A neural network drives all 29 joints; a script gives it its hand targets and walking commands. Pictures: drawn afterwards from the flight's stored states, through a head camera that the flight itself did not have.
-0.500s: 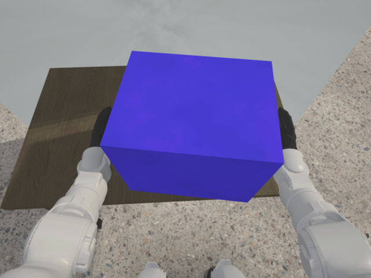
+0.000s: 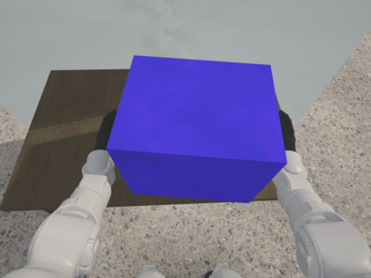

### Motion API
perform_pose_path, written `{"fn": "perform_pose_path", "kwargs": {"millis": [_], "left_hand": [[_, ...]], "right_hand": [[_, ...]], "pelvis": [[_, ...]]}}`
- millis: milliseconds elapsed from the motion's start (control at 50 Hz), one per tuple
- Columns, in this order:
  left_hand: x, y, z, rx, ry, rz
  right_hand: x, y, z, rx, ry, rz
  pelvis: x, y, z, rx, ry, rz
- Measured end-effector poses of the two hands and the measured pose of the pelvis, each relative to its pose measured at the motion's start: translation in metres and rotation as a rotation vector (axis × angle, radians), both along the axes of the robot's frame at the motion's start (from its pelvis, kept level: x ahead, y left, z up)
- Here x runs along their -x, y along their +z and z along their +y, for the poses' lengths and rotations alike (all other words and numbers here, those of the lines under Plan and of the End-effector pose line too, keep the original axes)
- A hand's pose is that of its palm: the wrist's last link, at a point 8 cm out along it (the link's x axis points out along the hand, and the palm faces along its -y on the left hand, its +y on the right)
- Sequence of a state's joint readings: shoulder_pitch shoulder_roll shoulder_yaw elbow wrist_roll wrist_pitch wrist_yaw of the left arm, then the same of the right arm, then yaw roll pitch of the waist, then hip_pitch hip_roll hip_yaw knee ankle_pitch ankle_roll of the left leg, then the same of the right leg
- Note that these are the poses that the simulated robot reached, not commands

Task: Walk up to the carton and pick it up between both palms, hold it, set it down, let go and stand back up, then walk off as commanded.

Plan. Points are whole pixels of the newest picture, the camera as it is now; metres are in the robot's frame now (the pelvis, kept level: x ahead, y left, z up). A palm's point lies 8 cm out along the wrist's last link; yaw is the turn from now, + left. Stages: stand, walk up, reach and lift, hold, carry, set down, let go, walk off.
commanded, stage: reach and lift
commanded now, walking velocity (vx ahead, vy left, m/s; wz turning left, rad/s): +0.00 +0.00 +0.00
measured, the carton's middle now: (195, 134) +0.46 -0.02 -0.02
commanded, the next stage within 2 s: none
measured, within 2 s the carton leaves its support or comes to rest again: leaves its support in 0.48 s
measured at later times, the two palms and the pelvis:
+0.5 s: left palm (102, 149) +0.41 +0.19 +0.01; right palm (283, 149) +0.39 -0.21 +0.01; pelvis +0.01 +0.00 +0.02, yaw +1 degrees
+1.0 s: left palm (97, 149) +0.40 +0.19 +0.03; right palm (288, 144) +0.39 -0.21 +0.04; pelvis +0.03 +0.00 +0.04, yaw +2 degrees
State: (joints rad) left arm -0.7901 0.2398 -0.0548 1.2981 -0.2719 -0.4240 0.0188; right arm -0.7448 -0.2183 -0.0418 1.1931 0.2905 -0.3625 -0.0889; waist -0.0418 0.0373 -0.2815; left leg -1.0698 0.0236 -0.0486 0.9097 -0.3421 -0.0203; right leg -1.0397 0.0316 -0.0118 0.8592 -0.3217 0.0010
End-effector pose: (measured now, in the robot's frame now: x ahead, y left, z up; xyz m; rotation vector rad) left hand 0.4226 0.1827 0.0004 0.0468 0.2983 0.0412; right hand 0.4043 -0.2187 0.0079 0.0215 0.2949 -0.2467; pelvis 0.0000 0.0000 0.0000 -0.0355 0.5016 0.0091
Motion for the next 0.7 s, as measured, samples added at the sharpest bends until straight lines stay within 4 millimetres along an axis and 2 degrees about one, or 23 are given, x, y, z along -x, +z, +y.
{"fn": "perform_pose_path", "kwargs": {"millis": [320,520,700], "left_hand": [[0.004,0.003,-0.002,-0.009,-0.005,-0.002],[0.017,0.011,0.004,-0.027,-0.001,-0.026],[0.03,0.023,0.008,-0.031,0.01,-0.055]], "right_hand": [[0.001,0.001,0.0,0.012,0.019,-0.011],[0.011,0.006,0.005,0.014,0.027,-0.035],[0.02,0.02,0.009,0.018,0.046,-0.065]], "pelvis": [[-0.004,0.006,-0.002,-0.005,-0.003,-0.014],[-0.005,0.017,-0.003,-0.002,0.014,-0.051],[-0.01,0.032,-0.003,-0.002,0.027,-0.08]]}}
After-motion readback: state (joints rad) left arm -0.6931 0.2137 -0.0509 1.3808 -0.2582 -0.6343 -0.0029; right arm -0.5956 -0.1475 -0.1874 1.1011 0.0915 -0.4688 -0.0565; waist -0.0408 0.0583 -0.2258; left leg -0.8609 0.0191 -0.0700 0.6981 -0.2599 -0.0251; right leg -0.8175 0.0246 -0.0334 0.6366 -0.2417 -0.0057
